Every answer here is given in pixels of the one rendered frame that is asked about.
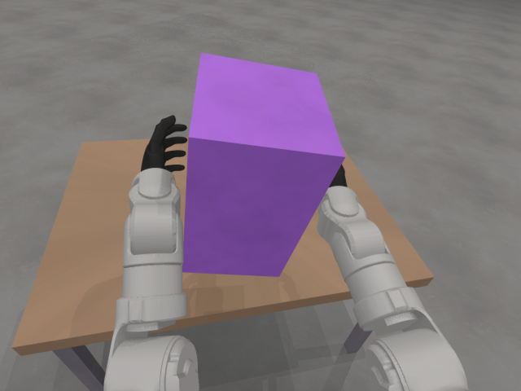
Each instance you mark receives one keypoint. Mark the right robot upper arm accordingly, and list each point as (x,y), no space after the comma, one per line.
(416,360)

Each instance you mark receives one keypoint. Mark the robot right hand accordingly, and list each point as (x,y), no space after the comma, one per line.
(339,179)

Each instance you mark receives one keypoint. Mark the robot right forearm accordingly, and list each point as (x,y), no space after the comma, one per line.
(383,302)

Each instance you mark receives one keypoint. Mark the table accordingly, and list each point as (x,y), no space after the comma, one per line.
(73,299)

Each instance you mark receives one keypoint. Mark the robot left forearm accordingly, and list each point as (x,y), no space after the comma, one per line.
(152,296)

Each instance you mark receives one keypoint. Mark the left robot upper arm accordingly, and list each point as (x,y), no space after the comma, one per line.
(154,363)

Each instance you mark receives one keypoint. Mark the carton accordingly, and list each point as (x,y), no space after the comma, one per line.
(262,152)

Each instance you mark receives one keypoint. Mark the robot left hand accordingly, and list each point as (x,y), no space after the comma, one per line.
(154,155)

